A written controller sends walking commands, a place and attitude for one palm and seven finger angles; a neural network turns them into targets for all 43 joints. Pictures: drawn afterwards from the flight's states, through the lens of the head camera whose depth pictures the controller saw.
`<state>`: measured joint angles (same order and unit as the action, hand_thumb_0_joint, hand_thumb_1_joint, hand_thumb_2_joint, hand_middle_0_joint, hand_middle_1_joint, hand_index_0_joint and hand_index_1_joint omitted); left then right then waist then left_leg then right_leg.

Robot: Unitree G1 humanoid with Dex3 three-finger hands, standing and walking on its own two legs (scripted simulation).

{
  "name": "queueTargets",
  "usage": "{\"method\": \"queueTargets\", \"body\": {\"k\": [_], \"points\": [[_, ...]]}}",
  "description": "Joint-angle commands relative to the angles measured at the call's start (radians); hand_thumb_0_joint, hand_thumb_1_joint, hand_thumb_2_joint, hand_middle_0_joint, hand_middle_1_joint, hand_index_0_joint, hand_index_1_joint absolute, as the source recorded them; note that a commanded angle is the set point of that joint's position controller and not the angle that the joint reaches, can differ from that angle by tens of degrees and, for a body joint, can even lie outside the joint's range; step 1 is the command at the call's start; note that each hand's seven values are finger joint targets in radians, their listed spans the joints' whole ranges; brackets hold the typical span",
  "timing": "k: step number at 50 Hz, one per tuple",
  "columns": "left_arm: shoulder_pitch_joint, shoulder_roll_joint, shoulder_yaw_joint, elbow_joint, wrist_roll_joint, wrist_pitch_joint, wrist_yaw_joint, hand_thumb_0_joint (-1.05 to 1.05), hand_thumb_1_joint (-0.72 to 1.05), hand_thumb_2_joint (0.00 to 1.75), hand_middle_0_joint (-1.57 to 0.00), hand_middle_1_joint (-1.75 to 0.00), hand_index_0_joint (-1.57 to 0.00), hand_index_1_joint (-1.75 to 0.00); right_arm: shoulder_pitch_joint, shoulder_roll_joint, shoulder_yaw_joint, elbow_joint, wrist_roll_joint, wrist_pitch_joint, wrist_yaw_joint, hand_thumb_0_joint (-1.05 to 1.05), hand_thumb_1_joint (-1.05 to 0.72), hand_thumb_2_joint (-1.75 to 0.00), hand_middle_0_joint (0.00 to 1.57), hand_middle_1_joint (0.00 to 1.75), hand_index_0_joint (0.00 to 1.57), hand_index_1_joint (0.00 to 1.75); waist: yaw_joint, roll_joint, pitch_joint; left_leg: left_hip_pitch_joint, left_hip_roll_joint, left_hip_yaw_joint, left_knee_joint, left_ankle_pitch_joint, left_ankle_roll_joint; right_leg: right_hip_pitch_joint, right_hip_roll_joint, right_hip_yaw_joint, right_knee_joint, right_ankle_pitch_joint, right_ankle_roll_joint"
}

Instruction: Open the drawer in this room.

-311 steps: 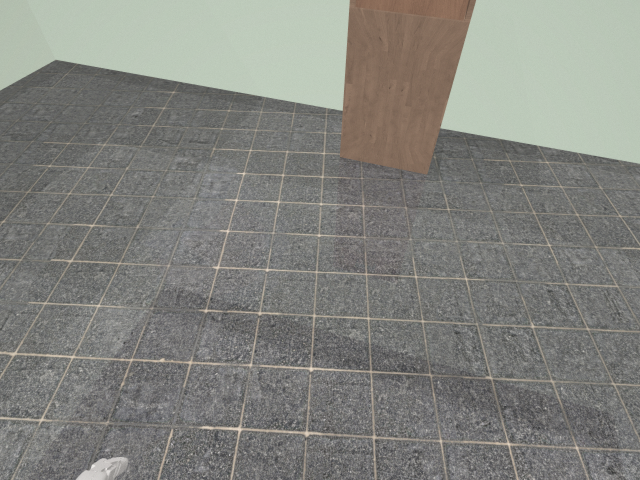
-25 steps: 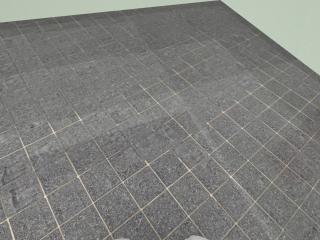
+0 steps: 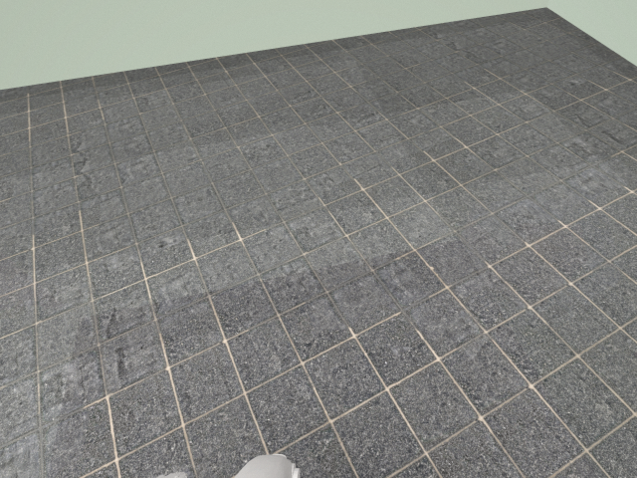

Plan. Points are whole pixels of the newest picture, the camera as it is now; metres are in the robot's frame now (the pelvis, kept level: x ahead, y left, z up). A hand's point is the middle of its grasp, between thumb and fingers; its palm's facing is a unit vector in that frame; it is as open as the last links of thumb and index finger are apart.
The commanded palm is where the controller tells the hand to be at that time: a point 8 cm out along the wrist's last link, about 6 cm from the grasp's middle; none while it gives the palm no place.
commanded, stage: turn or walk to find it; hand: left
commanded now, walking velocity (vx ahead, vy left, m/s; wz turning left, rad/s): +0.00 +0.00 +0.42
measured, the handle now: out of the picture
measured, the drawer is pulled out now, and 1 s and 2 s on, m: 0.00 0.00 0.00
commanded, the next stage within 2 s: none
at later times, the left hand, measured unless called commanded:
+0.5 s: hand out of the picture +0.01 +0.27 -0.17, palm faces +0.25 -0.94 -0.25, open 7.4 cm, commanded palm none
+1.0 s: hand out of the picture -0.02 +0.20 -0.15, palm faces +0.44 -0.86 -0.25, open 7.4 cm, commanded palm none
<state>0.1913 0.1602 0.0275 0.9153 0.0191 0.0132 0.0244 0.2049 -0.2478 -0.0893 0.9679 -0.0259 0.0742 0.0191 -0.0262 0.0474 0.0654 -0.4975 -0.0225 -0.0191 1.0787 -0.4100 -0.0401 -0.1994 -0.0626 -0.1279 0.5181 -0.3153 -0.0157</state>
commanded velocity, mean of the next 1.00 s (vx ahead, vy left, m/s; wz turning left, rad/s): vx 0.00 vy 0.00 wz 0.42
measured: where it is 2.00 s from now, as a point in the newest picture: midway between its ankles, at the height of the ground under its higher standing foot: outside the picture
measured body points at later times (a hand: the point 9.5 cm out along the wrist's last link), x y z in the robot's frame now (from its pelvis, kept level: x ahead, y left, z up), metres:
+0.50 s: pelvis -0.01 +0.05 +0.00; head +0.03 +0.07 +0.45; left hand +0.00 +0.32 -0.15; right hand +0.14 -0.18 -0.13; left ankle -0.02 +0.14 -0.74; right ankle +0.00 -0.12 -0.67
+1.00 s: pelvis +0.00 +0.01 +0.00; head +0.04 +0.00 +0.45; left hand -0.05 +0.25 -0.13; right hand +0.15 -0.21 -0.16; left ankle -0.08 +0.13 -0.67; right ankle +0.02 -0.09 -0.74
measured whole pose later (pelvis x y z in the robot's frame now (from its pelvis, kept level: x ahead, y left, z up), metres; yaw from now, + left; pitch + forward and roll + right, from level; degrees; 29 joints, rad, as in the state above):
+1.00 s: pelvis +0.00 +0.01 +0.00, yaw +27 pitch -1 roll +2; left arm 0.22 0.17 0.02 0.92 0.02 0.01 0.02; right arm 0.20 -0.25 -0.08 0.99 -0.02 0.09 0.02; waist -0.02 0.02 0.09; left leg -0.43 0.04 0.01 0.99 -0.42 -0.07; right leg -0.18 -0.11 -0.20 0.52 -0.31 -0.01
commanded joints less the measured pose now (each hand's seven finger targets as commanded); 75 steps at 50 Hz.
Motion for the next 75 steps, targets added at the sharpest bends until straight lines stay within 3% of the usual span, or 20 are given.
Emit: {"method": "queueTargets", "body": {"k": [1, 7, 11, 13, 15, 20, 29, 32, 34, 35, 36, 37, 42, 51, 55, 56, 57, 58, 64, 75], "points": [[0.039, 0.202, 0.051, -0.055, 0.009, -0.026, 0.011, 0.00, 0.90, 0.90, -0.20, -0.30, -0.20, -0.30, -0.050, -0.051, -0.001, -0.075, 0.008, -0.020, 0.000, 0.00, -0.90, -0.90, 0.20, 0.30, 0.20, 0.30, 0.033, -0.210, -0.032, -0.041, 0.049, 0.029, 0.006, -0.006, -0.029, 0.081, -0.253, 0.115, -0.167, 0.511, -0.102], [0.106, 0.260, 0.069, -0.020, 0.016, -0.015, 0.006, 0.00, 0.90, 0.90, -0.20, -0.30, -0.20, -0.30, -0.133, -0.043, 0.018, -0.099, 0.016, -0.031, 0.001, 0.00, -0.90, -0.90, 0.20, 0.30, 0.20, 0.30, 0.078, -0.264, -0.064, 0.071, 0.046, 0.102, -0.280, -0.042, -0.014, 0.129, -0.281, 0.083, -0.103, 0.600, -0.109], [0.075, 0.258, 0.073, -0.016, 0.000, -0.005, 0.002, 0.00, 0.90, 0.90, -0.20, -0.30, -0.20, -0.30, -0.019, -0.092, 0.011, -0.077, 0.011, -0.052, -0.002, 0.00, -0.90, -0.90, 0.20, 0.30, 0.20, 0.30, 0.008, -0.164, -0.133, 0.344, 0.063, 0.107, -0.656, 0.258, 0.018, 0.035, -0.244, -0.010, 0.100, 0.494, -0.009], [0.067, 0.156, 0.045, -0.078, -0.005, 0.005, -0.006, 0.00, 0.90, 0.90, -0.20, -0.30, -0.20, -0.30, 0.077, -0.261, -0.025, -0.070, 0.008, -0.058, -0.010, 0.00, -0.90, -0.90, 0.20, 0.30, 0.20, 0.30, -0.030, 0.267, -0.181, 0.545, 0.443, -0.332, -0.711, 0.854, 0.235, -0.333, -0.059, -0.026, 0.465, -0.357, 0.099], [-0.024, 0.166, 0.049, -0.075, -0.004, 0.019, 0.003, 0.00, 0.90, 0.90, -0.20, -0.30, -0.20, -0.30, 0.073, -0.228, -0.021, -0.057, 0.006, -0.060, -0.033, 0.00, -0.90, -0.90, 0.20, 0.30, 0.20, 0.30, -0.044, 0.193, -0.155, 0.466, 0.394, -0.301, -0.705, 0.729, 0.260, -0.364, -0.058, 0.099, 0.621, -0.296, 0.087], [0.027, 0.161, 0.053, -0.032, -0.002, 0.019, -0.018, 0.00, 0.90, 0.90, -0.20, -0.30, -0.20, -0.30, -0.040, -0.161, 0.006, -0.095, 0.008, -0.069, -0.034, 0.00, -0.90, -0.90, 0.20, 0.30, 0.20, 0.30, 0.018, 0.092, -0.108, 0.364, 0.251, -0.145, -0.743, 0.604, 0.192, -0.290, -0.046, 0.097, 0.571, -0.093, 0.097], [-0.036, 0.140, 0.043, -0.081, -0.007, 0.013, -0.010, 0.00, 0.90, 0.90, -0.20, -0.30, -0.20, -0.30, 0.003, -0.168, -0.012, -0.094, -0.002, -0.057, -0.028, 0.00, -0.90, -0.90, 0.20, 0.30, 0.20, 0.30, -0.008, 0.110, -0.108, 0.354, 0.244, -0.266, -0.713, 0.594, 0.217, -0.193, 0.012, 0.089, 0.266, -0.137, 0.091], [0.038, 0.145, 0.045, -0.067, -0.013, 0.002, -0.004, 0.00, 0.90, 0.90, -0.20, -0.30, -0.20, -0.30, -0.025, -0.164, -0.017, -0.103, 0.002, -0.053, -0.026, 0.00, -0.90, -0.90, 0.20, 0.30, 0.20, 0.30, 0.030, 0.106, -0.134, 0.278, 0.210, -0.278, -0.654, 0.581, 0.186, -0.041, 0.035, 0.077, 0.059, -0.007, 0.081], [0.101, 0.209, 0.056, -0.059, -0.002, -0.018, 0.003, 0.00, 0.90, 0.90, -0.20, -0.30, -0.20, -0.30, -0.020, -0.114, -0.012, -0.110, 0.016, -0.055, -0.017, 0.00, -0.90, -0.90, 0.20, 0.30, 0.20, 0.30, 0.062, -0.059, -0.159, 0.115, 0.113, -0.205, -0.514, 0.357, 0.093, 0.184, -0.083, 0.174, -0.189, 0.166, 0.051], [0.115, 0.290, 0.074, -0.059, 0.011, -0.026, 0.011, 0.00, 0.90, 0.90, -0.20, -0.30, -0.20, -0.30, -0.008, -0.044, 0.001, -0.135, 0.018, -0.058, -0.012, 0.00, -0.90, -0.90, 0.20, 0.30, 0.20, 0.30, 0.066, -0.318, -0.148, -0.071, -0.032, -0.036, -0.314, -0.026, 0.020, 0.261, -0.337, 0.411, -0.223, 0.283, -0.051], [0.106, 0.302, 0.071, -0.071, 0.003, -0.022, 0.010, 0.00, 0.90, 0.90, -0.20, -0.30, -0.20, -0.30, -0.028, -0.078, -0.009, -0.139, 0.007, -0.044, -0.018, 0.00, -0.90, -0.90, 0.20, 0.30, 0.20, 0.30, 0.075, -0.315, -0.132, -0.073, -0.018, -0.052, -0.121, -0.182, 0.013, 0.147, -0.425, 0.427, -0.231, 0.344, -0.133], [0.062, 0.275, 0.072, -0.079, 0.001, -0.021, 0.012, 0.00, 0.90, 0.90, -0.20, -0.30, -0.20, -0.30, -0.039, -0.086, -0.014, -0.124, 0.004, -0.030, -0.017, 0.00, -0.90, -0.90, 0.20, 0.30, 0.20, 0.30, 0.058, -0.294, -0.090, -0.070, 0.000, -0.076, 0.016, -0.151, 0.014, 0.066, -0.383, 0.398, -0.242, 0.312, -0.141], [-0.004, 0.191, 0.047, -0.088, 0.001, -0.029, 0.009, 0.00, 0.90, 0.90, -0.20, -0.30, -0.20, -0.30, 0.011, -0.068, -0.007, -0.064, 0.004, -0.019, 0.000, 0.00, -0.90, -0.90, 0.20, 0.30, 0.20, 0.30, 0.012, -0.220, -0.043, -0.066, 0.048, -0.012, 0.126, 0.036, -0.027, 0.063, -0.247, 0.128, -0.187, 0.439, -0.092], [0.104, 0.253, 0.068, -0.024, 0.014, -0.017, 0.007, 0.00, 0.90, 0.90, -0.20, -0.30, -0.20, -0.30, -0.106, -0.041, 0.020, -0.088, 0.015, -0.030, -0.001, 0.00, -0.90, -0.90, 0.20, 0.30, 0.20, 0.30, 0.075, -0.262, -0.078, 0.058, 0.052, 0.092, -0.265, -0.049, -0.018, 0.151, -0.289, 0.072, -0.108, 0.605, -0.116], [0.076, 0.257, 0.074, -0.016, 0.003, -0.005, 0.003, 0.00, 0.90, 0.90, -0.20, -0.30, -0.20, -0.30, -0.022, -0.071, 0.017, -0.074, 0.013, -0.048, -0.003, 0.00, -0.90, -0.90, 0.20, 0.30, 0.20, 0.30, 0.022, -0.206, -0.118, 0.294, 0.049, 0.123, -0.603, 0.178, 0.008, 0.057, -0.263, -0.004, 0.036, 0.490, -0.032], [0.082, 0.232, 0.070, -0.026, -0.006, 0.000, -0.001, 0.00, 0.90, 0.90, -0.20, -0.30, -0.20, -0.30, 0.022, -0.135, 0.002, -0.070, 0.008, -0.058, -0.004, 0.00, -0.90, -0.90, 0.20, 0.30, 0.20, 0.30, -0.004, -0.041, -0.160, 0.452, 0.147, 0.001, -0.676, 0.382, 0.052, -0.084, -0.209, -0.048, 0.181, 0.315, 0.024], [0.081, 0.163, 0.054, -0.063, -0.010, 0.004, -0.007, 0.00, 0.90, 0.90, -0.20, -0.30, -0.20, -0.30, 0.078, -0.235, -0.020, -0.070, 0.002, -0.064, -0.008, 0.00, -0.90, -0.90, 0.20, 0.30, 0.20, 0.30, -0.026, 0.249, -0.175, 0.569, 0.398, -0.314, -0.700, 0.764, 0.183, -0.326, -0.082, -0.071, 0.383, -0.229, 0.094], [0.019, 0.161, 0.040, -0.078, 0.000, 0.016, 0.002, 0.00, 0.90, 0.90, -0.20, -0.30, -0.20, -0.30, 0.119, -0.252, -0.024, -0.045, 0.008, -0.059, -0.020, 0.00, -0.90, -0.90, 0.20, 0.30, 0.20, 0.30, -0.054, 0.230, -0.179, 0.509, 0.444, -0.331, -0.720, 0.788, 0.249, -0.330, -0.061, 0.034, 0.523, -0.362, 0.090], [0.035, 0.167, 0.054, -0.016, -0.002, 0.021, -0.016, 0.00, 0.90, 0.90, -0.20, -0.30, -0.20, -0.30, -0.045, -0.151, 0.009, -0.093, 0.009, -0.069, -0.035, 0.00, -0.90, -0.90, 0.20, 0.30, 0.20, 0.30, 0.022, 0.082, -0.079, 0.340, 0.261, -0.140, -0.762, 0.559, 0.191, -0.291, -0.057, 0.096, 0.590, -0.089, 0.094], [-0.012, 0.132, 0.044, -0.075, -0.006, 0.014, -0.008, 0.00, 0.90, 0.90, -0.20, -0.30, -0.20, -0.30, -0.004, -0.165, -0.013, -0.092, -0.002, -0.055, -0.028, 0.00, -0.90, -0.90, 0.20, 0.30, 0.20, 0.30, -0.002, 0.102, -0.115, 0.352, 0.247, -0.279, -0.729, 0.510, 0.220, -0.193, 0.010, 0.089, 0.258, -0.130, 0.088]]}}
